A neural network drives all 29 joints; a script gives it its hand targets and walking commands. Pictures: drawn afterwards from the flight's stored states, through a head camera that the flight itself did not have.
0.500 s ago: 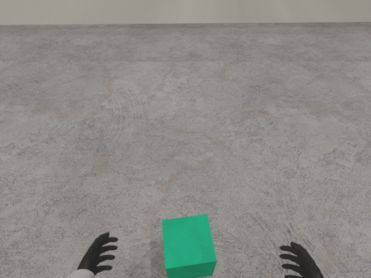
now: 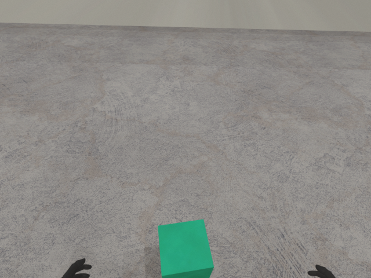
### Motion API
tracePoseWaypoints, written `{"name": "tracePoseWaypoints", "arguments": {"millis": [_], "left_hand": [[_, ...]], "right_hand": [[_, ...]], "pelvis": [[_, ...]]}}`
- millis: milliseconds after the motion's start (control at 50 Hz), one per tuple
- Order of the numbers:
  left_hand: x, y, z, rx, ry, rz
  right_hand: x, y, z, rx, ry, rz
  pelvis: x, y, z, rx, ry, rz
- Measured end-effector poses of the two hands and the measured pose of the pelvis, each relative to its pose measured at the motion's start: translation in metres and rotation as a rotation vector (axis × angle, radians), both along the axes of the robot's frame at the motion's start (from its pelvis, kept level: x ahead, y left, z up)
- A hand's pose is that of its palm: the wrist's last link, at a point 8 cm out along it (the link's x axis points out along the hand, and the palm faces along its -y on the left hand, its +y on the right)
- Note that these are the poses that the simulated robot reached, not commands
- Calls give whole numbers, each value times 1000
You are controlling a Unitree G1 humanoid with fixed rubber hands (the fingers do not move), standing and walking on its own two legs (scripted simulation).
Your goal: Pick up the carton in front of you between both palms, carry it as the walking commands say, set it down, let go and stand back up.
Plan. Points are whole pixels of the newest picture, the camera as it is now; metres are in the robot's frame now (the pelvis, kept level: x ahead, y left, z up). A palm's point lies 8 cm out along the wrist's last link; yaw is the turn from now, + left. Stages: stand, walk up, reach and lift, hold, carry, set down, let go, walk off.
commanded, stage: stand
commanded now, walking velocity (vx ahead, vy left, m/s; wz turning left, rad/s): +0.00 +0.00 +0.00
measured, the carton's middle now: (183, 254) +0.38 +0.02 -0.65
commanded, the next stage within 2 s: none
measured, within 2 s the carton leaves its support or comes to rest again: neither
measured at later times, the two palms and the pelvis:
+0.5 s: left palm out of the picture +0.09 +0.30 -0.10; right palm out of the picture +0.09 -0.30 -0.09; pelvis -0.01 +0.00 +0.01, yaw +0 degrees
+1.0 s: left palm out of the picture +0.07 +0.30 -0.10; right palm out of the picture +0.07 -0.31 -0.09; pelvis -0.02 +0.00 +0.01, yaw +0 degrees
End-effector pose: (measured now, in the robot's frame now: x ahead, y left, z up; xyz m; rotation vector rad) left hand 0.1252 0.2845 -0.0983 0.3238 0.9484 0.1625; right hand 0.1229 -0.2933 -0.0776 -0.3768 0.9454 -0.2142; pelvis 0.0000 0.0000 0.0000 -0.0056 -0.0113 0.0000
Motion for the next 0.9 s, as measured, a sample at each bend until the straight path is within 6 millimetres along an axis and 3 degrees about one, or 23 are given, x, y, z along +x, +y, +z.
{"name": "tracePoseWaypoints", "arguments": {"millis": [200, 900], "left_hand": [[-7, 6, 0, 13, 28, 8], [-55, 17, -3, 33, 139, 38]], "right_hand": [[-11, 3, -7, 14, 35, -10], [-52, -17, -12, 0, 141, -41]], "pelvis": [[-1, 2, 2, 2, -9, -1], [-21, -2, 8, 1, -31, 0]]}}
